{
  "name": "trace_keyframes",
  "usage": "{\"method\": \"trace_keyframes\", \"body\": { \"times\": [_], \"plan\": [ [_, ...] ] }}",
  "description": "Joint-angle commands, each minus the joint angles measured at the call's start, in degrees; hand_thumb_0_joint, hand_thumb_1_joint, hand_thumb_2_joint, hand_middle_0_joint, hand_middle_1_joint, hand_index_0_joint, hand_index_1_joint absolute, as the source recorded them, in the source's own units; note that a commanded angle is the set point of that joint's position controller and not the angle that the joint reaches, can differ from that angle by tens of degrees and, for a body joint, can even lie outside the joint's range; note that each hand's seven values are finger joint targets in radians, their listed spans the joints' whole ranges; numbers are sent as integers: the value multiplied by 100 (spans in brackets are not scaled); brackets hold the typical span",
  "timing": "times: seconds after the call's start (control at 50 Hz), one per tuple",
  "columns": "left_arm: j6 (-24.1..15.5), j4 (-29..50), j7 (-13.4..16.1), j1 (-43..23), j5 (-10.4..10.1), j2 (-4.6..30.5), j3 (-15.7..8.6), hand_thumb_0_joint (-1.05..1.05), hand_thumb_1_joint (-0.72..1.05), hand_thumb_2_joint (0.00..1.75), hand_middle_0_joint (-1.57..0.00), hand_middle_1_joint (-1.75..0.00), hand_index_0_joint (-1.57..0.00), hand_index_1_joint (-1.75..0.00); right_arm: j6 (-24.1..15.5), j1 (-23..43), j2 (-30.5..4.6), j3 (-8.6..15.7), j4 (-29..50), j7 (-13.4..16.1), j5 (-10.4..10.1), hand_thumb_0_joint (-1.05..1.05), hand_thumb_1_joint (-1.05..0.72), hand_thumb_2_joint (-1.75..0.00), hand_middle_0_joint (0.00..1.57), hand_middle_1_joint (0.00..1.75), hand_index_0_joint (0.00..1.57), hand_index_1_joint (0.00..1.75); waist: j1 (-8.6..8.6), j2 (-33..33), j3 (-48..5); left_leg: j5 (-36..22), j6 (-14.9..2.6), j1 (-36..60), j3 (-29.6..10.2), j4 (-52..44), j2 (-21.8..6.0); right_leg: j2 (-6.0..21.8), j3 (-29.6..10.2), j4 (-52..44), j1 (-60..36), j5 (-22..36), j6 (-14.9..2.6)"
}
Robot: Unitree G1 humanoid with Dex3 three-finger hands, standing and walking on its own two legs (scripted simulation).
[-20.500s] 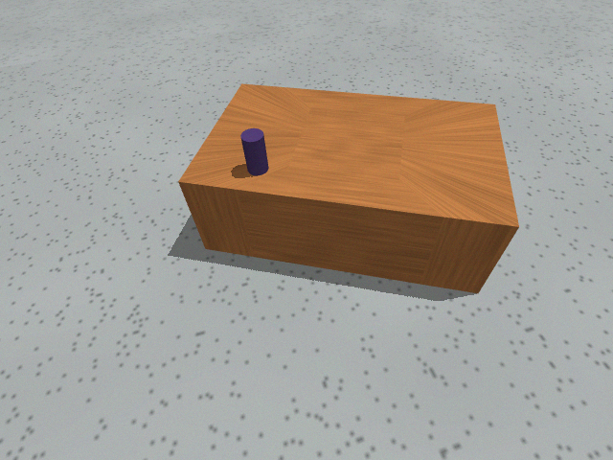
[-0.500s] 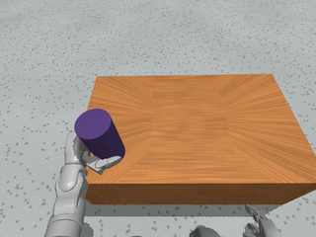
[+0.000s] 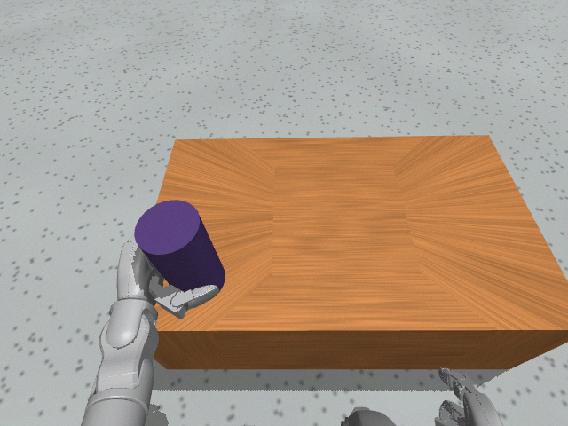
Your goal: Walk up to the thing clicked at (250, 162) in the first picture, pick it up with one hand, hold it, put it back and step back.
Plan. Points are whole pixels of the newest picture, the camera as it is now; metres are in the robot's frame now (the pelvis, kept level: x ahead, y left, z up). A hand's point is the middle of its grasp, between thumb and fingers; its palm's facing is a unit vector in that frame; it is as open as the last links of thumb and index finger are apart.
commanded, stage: hold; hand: left
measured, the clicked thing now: (185, 256) +0.32 +0.15 +0.07
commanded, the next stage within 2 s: crouch in 1.34 s
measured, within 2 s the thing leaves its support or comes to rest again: neither
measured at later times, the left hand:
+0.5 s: hand (183, 258) +0.33 +0.17 +0.05, palm faces +0.04 -1.00 -0.01, open 10.9 cm
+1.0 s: hand (185, 259) +0.33 +0.16 +0.05, palm faces +0.03 -1.00 +0.00, open 10.9 cm
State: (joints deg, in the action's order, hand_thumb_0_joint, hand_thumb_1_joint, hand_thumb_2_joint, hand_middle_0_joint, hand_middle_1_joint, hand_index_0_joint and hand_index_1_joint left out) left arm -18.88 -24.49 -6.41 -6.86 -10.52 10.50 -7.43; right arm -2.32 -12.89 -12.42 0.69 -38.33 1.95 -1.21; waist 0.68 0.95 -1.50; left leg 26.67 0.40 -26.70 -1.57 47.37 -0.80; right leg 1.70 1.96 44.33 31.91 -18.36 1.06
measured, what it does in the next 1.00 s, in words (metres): stands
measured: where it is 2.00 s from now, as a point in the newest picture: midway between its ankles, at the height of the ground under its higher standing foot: outside the picture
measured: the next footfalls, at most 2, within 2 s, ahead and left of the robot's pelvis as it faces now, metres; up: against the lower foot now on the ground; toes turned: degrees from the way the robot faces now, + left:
none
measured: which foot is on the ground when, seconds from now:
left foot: down 0.00-1.00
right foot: down 0.00-1.00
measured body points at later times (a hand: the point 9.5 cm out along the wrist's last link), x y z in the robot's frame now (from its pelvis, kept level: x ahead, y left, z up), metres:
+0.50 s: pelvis +0.01 +0.00 +0.00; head +0.05 +0.01 +0.45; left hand +0.32 +0.22 +0.05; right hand +0.14 -0.24 -0.11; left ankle -0.03 +0.12 -0.70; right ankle +0.04 -0.13 -0.70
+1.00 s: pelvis +0.00 +0.00 +0.00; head +0.05 +0.00 +0.45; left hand +0.32 +0.22 +0.05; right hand +0.14 -0.24 -0.11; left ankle -0.03 +0.12 -0.70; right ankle +0.04 -0.13 -0.70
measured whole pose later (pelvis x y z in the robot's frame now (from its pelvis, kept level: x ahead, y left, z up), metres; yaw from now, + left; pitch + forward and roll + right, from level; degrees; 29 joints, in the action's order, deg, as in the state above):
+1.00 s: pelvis +0.00 +0.00 +0.00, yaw +0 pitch +6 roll -1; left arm -19.1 -23.6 -6.7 -6.8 -10.4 10.6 -7.0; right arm -2.4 -12.8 -12.5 0.9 -38.3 1.5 -1.1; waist 0.7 0.9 -1.3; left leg 26.7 0.3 -26.3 -1.5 47.0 -0.7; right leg 1.8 1.9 44.0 31.5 -18.4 1.1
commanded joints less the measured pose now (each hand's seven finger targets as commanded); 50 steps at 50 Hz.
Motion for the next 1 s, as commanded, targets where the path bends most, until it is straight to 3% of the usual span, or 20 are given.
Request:
{"method": "trace_keyframes", "body": {
  "times": [0.0,0.1,0.24,0.26,0.28,0.32,0.34,0.36,0.38,0.4,0.42,0.46,0.56,0.64,0.68,0.72,0.8,0.86,0.92,0.98],
  "plan": [
    [-558,1640,-1,-1832,-74,876,-363,0,12,128,-129,-148,-132,-148,-287,201,-774,248,735,41,-5,0,-90,-90,20,30,20,30,-34,46,-1727,-1565,-21,117,74,-831,104,-102,54,-429,-1362,1194,-195],
    [-441,967,-32,-1295,-58,563,-128,0,9,128,-129,-148,-132,-148,-273,190,-776,228,703,66,0,0,-91,-90,20,30,20,30,118,-248,-1367,-1454,-61,-57,85,-798,116,-116,62,-507,-1282,1177,-166],
    [-472,1552,53,-1729,-51,928,-424,0,9,127,-129,-147,-132,-147,-265,175,-799,253,721,53,-17,0,-90,-90,20,30,20,30,-26,-53,-1600,-1604,-12,61,53,-853,81,-126,75,-456,-1412,1217,-199],
    [-457,1240,46,-1456,-54,732,-292,0,10,127,-128,-147,-131,-146,-271,240,-771,222,735,44,-18,0,-90,-90,20,30,20,30,0,-83,-1273,-1475,-4,-65,42,-895,79,-141,94,-464,-1261,1088,-203],
    [-516,1739,50,-1707,-109,892,-444,0,11,127,-128,-146,-130,-146,-271,229,-779,248,740,42,-18,0,-90,-90,20,30,20,30,-83,99,-1664,-1518,6,115,50,-890,83,-131,78,-467,-1379,1116,-208],
    [-477,1404,22,-1486,-104,543,-112,0,10,128,-129,-148,-131,-147,-281,192,-794,241,742,30,-14,0,-90,-90,20,30,20,30,39,-97,-1334,-1597,17,21,1,-907,60,-150,118,-448,-1272,1151,-210],
    [-497,1771,29,-1692,-88,736,-201,0,9,128,-131,-150,-133,-149,-297,222,-777,245,759,36,-19,0,-91,-90,20,30,20,30,-30,179,-1685,-1695,16,194,60,-857,97,-126,67,-453,-1377,1265,-209],
    [-396,972,10,-1245,-34,587,-122,0,8,128,-130,-149,-133,-148,-291,147,-791,247,708,48,-12,0,-91,-90,20,30,20,30,114,-117,-1471,-1849,-1,68,46,-790,87,-137,85,-418,-1333,1426,-200],
    [-446,1570,-21,-1486,-50,663,-97,0,6,127,-129,-147,-131,-146,-291,144,-794,260,725,47,-16,0,-90,-90,20,30,20,30,29,69,-1666,-1981,16,218,63,-805,81,-128,74,-404,-1384,1541,-211],
    [-392,1019,-33,-1210,-35,602,-104,0,7,126,-129,-147,-132,-147,-283,102,-821,263,673,34,-11,0,-91,-90,20,30,20,30,119,-81,-1443,-2079,28,92,26,-782,66,-136,101,-353,-1316,1590,-219],
    [-453,1771,-57,-1641,-63,676,-85,0,9,126,-128,-146,-131,-146,-285,95,-821,295,690,31,-3,0,-90,-90,20,30,20,30,-2,168,-1810,-2192,52,253,24,-777,59,-133,93,-341,-1392,1664,-240],
    [-382,1328,-68,-1351,-50,576,-47,0,6,126,-128,-147,-131,-146,-271,110,-828,282,702,24,-16,0,-90,-90,20,30,20,30,48,-90,-1535,-2055,36,155,3,-811,45,-155,131,-358,-1305,1527,-230],
    [-495,1653,18,-1512,-131,760,-338,0,5,127,-128,-148,-131,-147,-276,175,-795,257,732,14,-18,0,-90,-90,20,30,20,30,-43,-99,-1645,-1969,15,124,39,-799,88,-127,99,-387,-1459,1509,-212],
    [-423,1313,21,-1153,-44,549,-128,0,7,128,-127,-148,-130,-148,-254,113,-801,262,686,20,-10,0,-90,-90,20,30,20,30,43,-143,-1558,-2224,23,154,52,-760,85,-120,93,-342,-1455,1779,-215],
    [-459,1617,2,-1542,-14,753,-212,0,7,128,-127,-147,-129,-147,-239,98,-791,282,665,16,-2,0,-90,-90,20,30,20,30,14,43,-1775,-2286,25,205,66,-724,90,-98,67,-328,-1474,1862,-218],
    [-415,1418,-24,-1544,-16,576,-53,0,7,126,-127,-147,-130,-146,-223,108,-773,259,673,34,6,0,-90,-90,20,30,20,30,87,-72,-1531,-2134,5,122,52,-742,83,-103,79,-367,-1365,1743,-207],
    [-467,1557,0,-1815,-60,796,-295,0,8,128,-127,-147,-129,-147,-240,175,-782,263,707,4,0,0,-90,-90,20,30,20,30,-5,111,-1548,-1800,19,132,41,-831,85,-106,90,-415,-1275,1337,-220],
    [-444,1138,-6,-1409,-57,613,-197,0,7,128,-127,-147,-129,-147,-251,161,-798,261,707,-2,-6,0,-90,-90,20,30,20,30,31,-154,-1384,-1639,-4,25,31,-854,81,-122,108,-436,-1302,1233,-202],
    [-481,1574,-67,-1486,-56,718,-201,0,7,128,-128,-148,-131,-148,-252,171,-819,300,733,-13,7,0,-90,-90,20,30,20,30,-47,124,-1806,-1942,33,206,40,-812,86,-123,104,-371,-1400,1441,-238],
    [-465,1580,-68,-1344,-83,659,-166,0,6,128,-128,-148,-131,-148,-245,174,-811,282,748,-23,-17,0,-90,-90,20,30,20,30,-43,84,-1627,-1840,27,145,44,-816,94,-120,104,-406,-1365,1366,-225]
  ]
}}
